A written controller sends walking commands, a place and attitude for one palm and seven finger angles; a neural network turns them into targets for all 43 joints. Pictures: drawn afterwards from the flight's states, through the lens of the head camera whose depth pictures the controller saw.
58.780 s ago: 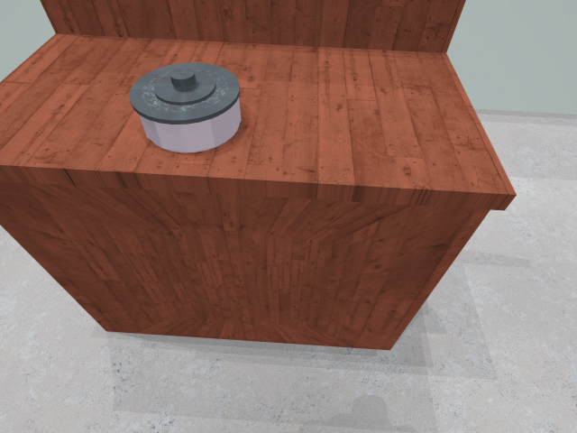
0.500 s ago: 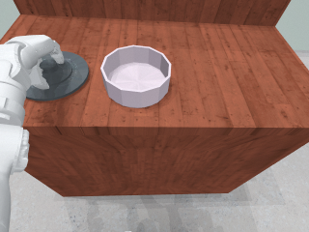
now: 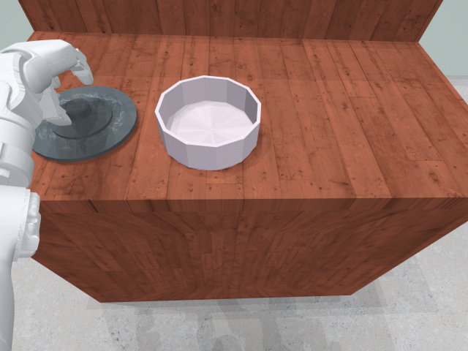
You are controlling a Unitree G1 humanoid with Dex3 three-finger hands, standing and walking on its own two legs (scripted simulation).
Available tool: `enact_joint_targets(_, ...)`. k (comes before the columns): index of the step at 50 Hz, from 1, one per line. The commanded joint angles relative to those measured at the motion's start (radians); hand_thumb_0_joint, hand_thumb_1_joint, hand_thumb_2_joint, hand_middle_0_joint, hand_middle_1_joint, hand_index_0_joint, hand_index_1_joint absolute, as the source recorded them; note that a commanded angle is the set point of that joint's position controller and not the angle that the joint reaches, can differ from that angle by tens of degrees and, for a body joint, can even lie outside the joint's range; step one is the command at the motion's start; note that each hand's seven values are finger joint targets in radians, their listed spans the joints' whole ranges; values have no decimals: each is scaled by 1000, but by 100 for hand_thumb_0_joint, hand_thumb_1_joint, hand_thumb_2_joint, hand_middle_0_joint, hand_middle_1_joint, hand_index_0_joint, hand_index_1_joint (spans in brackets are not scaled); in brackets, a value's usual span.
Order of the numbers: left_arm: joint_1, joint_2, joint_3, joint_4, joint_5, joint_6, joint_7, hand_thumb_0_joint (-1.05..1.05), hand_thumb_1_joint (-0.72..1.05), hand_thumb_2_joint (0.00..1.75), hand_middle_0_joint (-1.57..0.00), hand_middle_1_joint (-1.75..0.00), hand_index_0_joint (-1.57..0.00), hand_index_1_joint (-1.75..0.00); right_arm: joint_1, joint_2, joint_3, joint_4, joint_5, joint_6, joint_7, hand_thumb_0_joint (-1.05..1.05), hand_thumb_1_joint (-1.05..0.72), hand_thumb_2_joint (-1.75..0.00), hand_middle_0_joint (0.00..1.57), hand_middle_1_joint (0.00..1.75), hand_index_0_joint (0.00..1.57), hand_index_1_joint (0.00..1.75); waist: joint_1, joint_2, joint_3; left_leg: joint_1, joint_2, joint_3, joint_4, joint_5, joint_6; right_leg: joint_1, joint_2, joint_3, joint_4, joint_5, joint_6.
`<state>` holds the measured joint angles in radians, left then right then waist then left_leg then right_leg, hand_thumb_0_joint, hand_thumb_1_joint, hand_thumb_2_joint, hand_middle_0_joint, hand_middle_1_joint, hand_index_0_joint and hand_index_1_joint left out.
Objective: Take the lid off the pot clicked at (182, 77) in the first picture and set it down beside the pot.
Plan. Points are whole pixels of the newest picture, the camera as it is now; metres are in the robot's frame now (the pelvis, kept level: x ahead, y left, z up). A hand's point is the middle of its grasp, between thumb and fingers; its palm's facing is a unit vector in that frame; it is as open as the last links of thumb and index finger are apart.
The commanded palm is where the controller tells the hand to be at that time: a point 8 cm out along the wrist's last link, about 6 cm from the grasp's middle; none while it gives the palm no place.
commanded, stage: raise the empty hand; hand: left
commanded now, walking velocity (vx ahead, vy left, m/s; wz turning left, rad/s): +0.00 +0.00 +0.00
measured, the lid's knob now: (77, 109) +0.51 +0.26 +0.11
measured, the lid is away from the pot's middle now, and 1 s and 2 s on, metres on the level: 0.24 0.24 0.24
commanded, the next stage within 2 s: draw the hand back to the body in 0.80 s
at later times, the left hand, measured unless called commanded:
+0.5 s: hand (46, 61) +0.48 +0.25 +0.23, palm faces -0.28 -0.05 -0.96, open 11.0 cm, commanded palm +0.49 +0.25 +0.29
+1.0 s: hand (31, 47) +0.48 +0.26 +0.25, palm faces -0.25 -0.09 -0.97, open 11.0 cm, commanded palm +0.46 +0.26 +0.31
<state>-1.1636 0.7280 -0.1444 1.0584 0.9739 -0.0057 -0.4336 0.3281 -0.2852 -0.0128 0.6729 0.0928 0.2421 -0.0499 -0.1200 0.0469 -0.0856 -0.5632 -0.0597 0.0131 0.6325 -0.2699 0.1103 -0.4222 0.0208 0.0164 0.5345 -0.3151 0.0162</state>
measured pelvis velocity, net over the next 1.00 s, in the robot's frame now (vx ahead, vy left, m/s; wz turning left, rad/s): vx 0.00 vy -0.02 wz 0.02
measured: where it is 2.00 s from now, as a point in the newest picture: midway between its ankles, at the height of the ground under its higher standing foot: outside the picture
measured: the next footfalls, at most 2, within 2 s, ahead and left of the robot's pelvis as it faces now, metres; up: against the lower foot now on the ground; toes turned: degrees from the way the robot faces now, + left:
none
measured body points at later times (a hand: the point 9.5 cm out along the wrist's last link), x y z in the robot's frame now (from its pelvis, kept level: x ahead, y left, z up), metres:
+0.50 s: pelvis +0.00 +0.00 +0.00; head +0.05 +0.00 +0.45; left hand +0.49 +0.25 +0.28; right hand +0.04 -0.28 -0.12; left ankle +0.02 +0.04 -0.72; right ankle -0.04 -0.15 -0.72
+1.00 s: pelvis +0.00 -0.02 +0.01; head +0.05 -0.01 +0.46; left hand +0.49 +0.26 +0.30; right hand +0.04 -0.30 -0.11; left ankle +0.02 +0.04 -0.72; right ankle -0.04 -0.15 -0.72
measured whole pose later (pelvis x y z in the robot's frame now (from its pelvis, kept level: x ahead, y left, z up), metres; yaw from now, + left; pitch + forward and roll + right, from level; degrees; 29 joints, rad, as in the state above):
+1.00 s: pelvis +0.00 -0.02 +0.01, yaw +1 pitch +10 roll -2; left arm -1.31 0.78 -0.16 1.03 0.99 0.07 -0.54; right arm 0.31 -0.30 -0.01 0.68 0.09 0.22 -0.03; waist -0.12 0.04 -0.07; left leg -0.48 -0.06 0.00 0.54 -0.23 0.09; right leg -0.34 0.02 0.01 0.46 -0.29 0.01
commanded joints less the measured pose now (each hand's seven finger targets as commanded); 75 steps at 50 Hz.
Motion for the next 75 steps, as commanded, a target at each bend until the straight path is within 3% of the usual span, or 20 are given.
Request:
enact_joint_targets(1, -572, 201, 30, -226, -15, 12, 21, 0, -17, 98, -55, -47, -55, -47, 59, -177, -63, -81, -10, -12, -1, 0, -90, -90, 20, 30, 20, 30, -10, 83, -405, 558, 44, -96, -24, 526, -69, -117, 63, -61, -54, 228, -67)
enact_joint_targets(7, -603, 257, 53, -173, -7, 28, 8, 0, -17, 98, -55, -47, -55, -47, 57, -186, -52, -64, -7, -13, -4, 0, -90, -90, 20, 30, 20, 30, -7, 39, -377, 513, 38, -95, -61, 412, -64, -90, 60, -61, -67, 200, -67)
enact_joint_targets(11, -691, 149, -33, -259, -6, 34, -5, 0, -17, 98, -55, -47, -55, -47, 52, -175, -62, -69, -13, -26, 4, 0, -90, -90, 20, 30, 20, 30, -13, 130, -416, 611, 48, -125, -51, 489, -89, -143, 63, -63, -70, 173, -71)
enact_joint_targets(12, -673, 212, 26, -240, -2, 33, -5, 0, -17, 98, -55, -47, -55, -47, 52, -177, -60, -60, -15, -25, 5, 0, -90, -90, 20, 30, 20, 30, -9, 104, -422, 599, 48, -122, -53, 477, -84, -126, 64, -61, -74, 176, -69)
enact_joint_targets(15, -580, 212, 22, -106, -20, 46, -21, 0, -17, 98, -55, -47, -55, -47, 47, -179, -44, -61, -4, -22, 0, 0, -90, -90, 20, 30, 20, 30, -11, -9, -349, 486, 26, -85, -74, 386, -60, -63, 59, -64, -80, 208, -65)
enact_joint_targets(21, -772, 209, -6, -279, 14, 56, -22, 0, -17, 98, -55, -47, -55, -47, 43, -182, -55, -66, -16, -32, 8, 0, -90, -90, 20, 30, 20, 30, -5, 131, -439, 605, 43, -113, -64, 523, -93, -86, 59, -61, -79, 210, -75)
enact_joint_targets(25, -642, 224, 24, -98, -8, 77, -45, 0, -17, 98, -55, -47, -55, -47, 53, -181, -44, -58, -9, -34, 4, 0, -90, -90, 20, 30, 20, 30, -8, -23, -344, 486, 21, -82, -94, 359, -57, -35, 59, -61, -98, 205, -64)
enact_joint_targets(31, -793, 227, -14, -223, 28, 83, -40, 0, -17, 98, -55, -47, -55, -47, 45, -183, -50, -66, -16, -40, 8, 0, -90, -90, 20, 30, 20, 30, -6, 81, -399, 546, 29, -78, -89, 446, -66, -28, 54, -59, -101, 233, -71)
enact_joint_targets(32, -785, 281, 36, -227, 37, 79, -39, 0, -17, 98, -55, -47, -55, -47, 41, -182, -50, -66, -18, -41, 9, 0, -90, -90, 20, 30, 20, 30, 0, 66, -424, 556, 30, -88, -87, 453, -64, -18, 57, -55, -101, 229, -67)
enact_joint_targets(37, -625, 247, 21, -62, 15, 96, -56, 0, -17, 98, -55, -47, -55, -47, 48, -181, -38, -62, -9, -43, 8, 0, -90, -90, 20, 30, 20, 30, 0, -28, -306, 457, 20, -55, -102, 383, -45, 7, 53, -61, -104, 247, -60)
enact_joint_targets(43, -754, 209, -35, -204, 25, 101, -61, 0, -17, 98, -55, -47, -55, -47, 34, -179, -48, -62, -12, -36, 15, 0, -90, -90, 20, 30, 20, 30, -14, 44, -361, 525, 26, -59, -92, 433, -39, -13, 50, -53, -115, 257, -60)
enact_joint_targets(45, -785, 282, 20, -253, 24, 94, -63, 0, -17, 98, -55, -47, -55, -47, 35, -182, -50, -62, -14, -41, 11, 0, -90, -90, 20, 30, 20, 30, -10, 58, -398, 541, 22, -60, -100, 417, -36, 13, 50, -49, -124, 258, -61)
enact_joint_targets(47, -693, 345, 91, -249, 24, 78, -60, 0, -17, 98, -55, -47, -55, -47, 27, -177, -48, -81, -17, -44, 9, 0, -90, -90, 20, 30, 20, 30, 9, 49, -438, 543, 17, -55, -79, 505, -34, 53, 49, -44, -104, 320, -61)
enact_joint_targets(50, -546, 267, 38, -169, -2, 81, -72, 0, -17, 98, -55, -47, -55, -47, 8, -171, -38, -95, -6, -29, 14, 0, -90, -90, 20, 30, 20, 30, 17, 0, -341, 466, 16, -40, -103, 423, -34, 56, 43, -57, -101, 288, -57)
enact_joint_targets(57, -520, 402, 168, -538, -24, 84, -70, 0, -17, 98, -55, -47, -55, -47, -54, -166, -48, -157, -6, -24, 28, 0, -90, -90, 20, 30, 20, 30, 44, 91, -471, 579, 31, -63, -73, 644, -25, 101, 37, -32, -100, 357, -53)
enact_joint_targets(63, -290, 319, 137, -503, -68, 121, -93, 0, -17, 98, -55, -47, -55, -47, -104, -155, -35, -183, 8, -17, 36, 0, -90, -90, 20, 30, 20, 30, 57, 30, -333, 513, 33, -65, -104, 558, -28, 88, 35, -50, -108, 284, -54)
enact_joint_targets(69, -334, 322, 143, -739, -80, 145, -88, 0, -17, 98, -55, -47, -55, -47, -166, -145, -30, -206, 6, -18, 33, 0, -90, -90, 20, 30, 20, 30, 66, 75, -377, 572, 35, -97, -133, 502, -34, 81, 35, -50, -127, 210, -60)
enact_joint_targets(70, -391, 13, 294, -762, -696, 40, 112, 0, -17, 98, -55, -47, -55, -47, -33, -71, -25, -254, -6, -95, 18, 0, -90, -90, 20, 30, 20, 30, 27, 62, -218, 704, 129, -142, -197, 301, -115, -30, 27, -80, -148, 122, -84)
enact_joint_targets(72, -190, -40, 245, -697, -763, -9, 264, 0, -17, 98, -55, -47, -55, -47, -109, -98, 7, -215, -21, -129, -7, 0, -90, -90, 20, 30, 20, 30, 52, 35, -152, 717, 171, -259, -307, 61, -130, -52, 27, -40, -144, -47, -85)
enact_joint_targets(75, -119, 123, 457, -754, -912, -41, 383, 0, -17, 98, -55, -47, -55, -47, -117, -131, 1, -196, -28, -154, -28, 0, -90, -90, 20, 30, 20, 30, 86, -70, -245, 603, 117, -126, -266, 98, -72, 156, 15, -15, -197, 136, -81)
